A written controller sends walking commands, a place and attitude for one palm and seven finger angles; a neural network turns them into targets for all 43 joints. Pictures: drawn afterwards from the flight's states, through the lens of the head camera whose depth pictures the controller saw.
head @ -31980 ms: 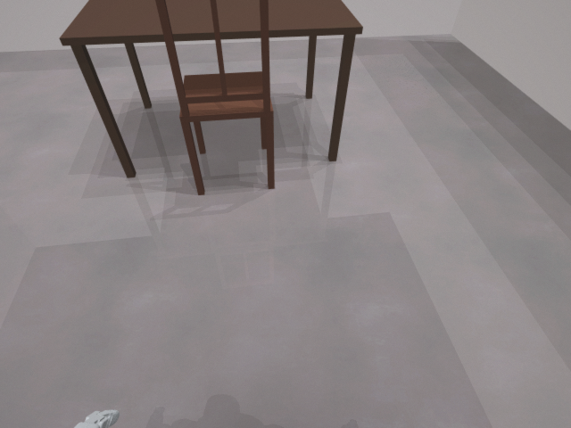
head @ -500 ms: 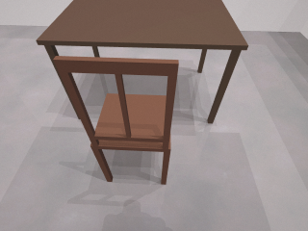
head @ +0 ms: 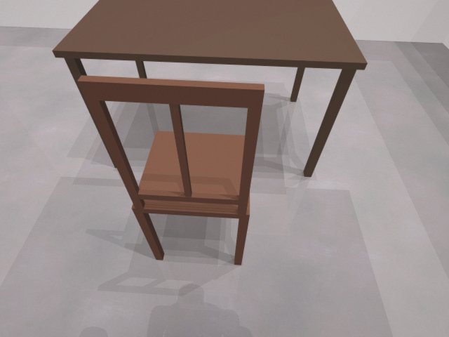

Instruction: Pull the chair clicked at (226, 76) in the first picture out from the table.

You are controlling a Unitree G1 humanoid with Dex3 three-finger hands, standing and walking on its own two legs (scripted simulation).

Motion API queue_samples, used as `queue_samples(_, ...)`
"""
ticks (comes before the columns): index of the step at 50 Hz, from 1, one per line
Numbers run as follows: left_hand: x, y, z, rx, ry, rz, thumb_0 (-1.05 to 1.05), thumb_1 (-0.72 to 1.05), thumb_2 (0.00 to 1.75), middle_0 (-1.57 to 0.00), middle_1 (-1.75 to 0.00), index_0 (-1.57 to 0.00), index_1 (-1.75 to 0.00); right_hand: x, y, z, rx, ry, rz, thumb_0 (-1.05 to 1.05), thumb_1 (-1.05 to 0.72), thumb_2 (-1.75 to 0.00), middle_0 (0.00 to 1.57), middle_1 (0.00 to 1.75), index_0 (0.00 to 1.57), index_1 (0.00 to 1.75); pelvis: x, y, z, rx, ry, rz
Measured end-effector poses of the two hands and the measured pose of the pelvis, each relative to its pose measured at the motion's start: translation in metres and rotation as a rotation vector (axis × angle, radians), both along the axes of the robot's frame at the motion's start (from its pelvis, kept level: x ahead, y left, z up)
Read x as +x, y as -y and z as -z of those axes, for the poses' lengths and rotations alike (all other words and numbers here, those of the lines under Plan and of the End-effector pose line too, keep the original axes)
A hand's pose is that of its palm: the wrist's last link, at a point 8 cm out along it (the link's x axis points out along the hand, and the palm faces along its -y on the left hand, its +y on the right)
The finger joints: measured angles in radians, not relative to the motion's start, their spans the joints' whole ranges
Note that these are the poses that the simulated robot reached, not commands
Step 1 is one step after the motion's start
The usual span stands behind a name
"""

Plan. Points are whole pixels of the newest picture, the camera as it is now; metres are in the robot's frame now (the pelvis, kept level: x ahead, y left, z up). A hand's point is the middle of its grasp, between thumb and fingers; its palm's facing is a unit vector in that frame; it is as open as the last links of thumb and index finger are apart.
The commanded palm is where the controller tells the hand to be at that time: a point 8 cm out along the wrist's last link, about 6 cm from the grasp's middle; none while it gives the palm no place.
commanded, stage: look to check the result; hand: left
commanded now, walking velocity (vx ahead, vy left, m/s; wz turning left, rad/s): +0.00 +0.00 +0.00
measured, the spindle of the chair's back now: (182, 156) +0.54 +0.15 -0.05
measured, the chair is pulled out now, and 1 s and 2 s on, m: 0.35 0.35 0.35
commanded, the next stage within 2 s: take the last steps up to it in 0.34 s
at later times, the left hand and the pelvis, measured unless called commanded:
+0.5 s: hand out of the picture +0.00 +0.16 -0.17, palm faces +0.04 -0.98 -0.17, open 7.4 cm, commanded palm none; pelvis +0.01 +0.00 +0.00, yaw +0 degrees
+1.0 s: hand out of the picture +0.05 +0.15 -0.18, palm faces +0.04 -0.99 -0.16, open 7.4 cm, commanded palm none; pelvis +0.06 -0.01 -0.01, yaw -1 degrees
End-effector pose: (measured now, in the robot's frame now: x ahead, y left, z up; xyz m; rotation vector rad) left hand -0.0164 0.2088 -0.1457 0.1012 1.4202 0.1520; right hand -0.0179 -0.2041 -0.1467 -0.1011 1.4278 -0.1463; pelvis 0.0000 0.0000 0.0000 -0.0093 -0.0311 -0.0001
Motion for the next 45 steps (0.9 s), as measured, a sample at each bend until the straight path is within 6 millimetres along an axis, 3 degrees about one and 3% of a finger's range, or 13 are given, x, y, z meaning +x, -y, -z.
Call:
queue_samples(30,0.014,0.003,0.0,0.001,0.0,0.005,0.0,0.91,0.9,-0.2,-0.3,-0.2,-0.3,0.008,0.002,0.001,0.003,-0.012,0.006,0.0,-0.91,-0.9,0.2,0.3,0.19,0.3,0.011,0.003,0.0,0.001,-0.005,0.003)
queue_samples(40,0.03,0.004,0.001,0.006,-0.023,0.013,0.0,0.91,0.9,-0.2,-0.3,-0.2,-0.3,0.011,0.01,0.001,-0.004,-0.043,0.034,0.0,-0.91,-0.9,0.2,0.3,0.2,0.3,0.034,0.01,0.003,0.004,-0.03,0.015)
queue_samples(45,0.044,0.008,0.003,0.007,-0.02,0.006,0.0,0.91,0.9,-0.2,-0.3,-0.2,-0.3,0.024,0.015,0.002,-0.012,-0.044,0.039,0.0,-0.91,-0.9,0.2,0.3,0.19,0.3,0.049,0.014,0.005,0.003,-0.028,0.016)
